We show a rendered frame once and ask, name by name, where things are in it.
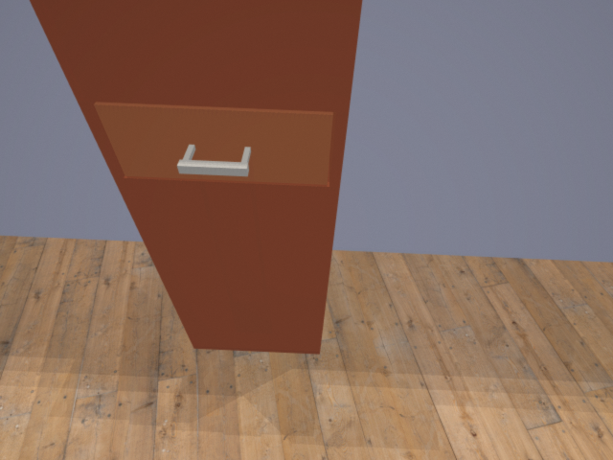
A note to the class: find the cabinet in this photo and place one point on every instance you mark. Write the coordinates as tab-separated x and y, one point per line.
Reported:
246	264

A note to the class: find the handle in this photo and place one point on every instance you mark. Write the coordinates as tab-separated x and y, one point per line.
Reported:
189	166

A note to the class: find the drawer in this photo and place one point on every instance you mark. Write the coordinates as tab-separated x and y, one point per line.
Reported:
287	146

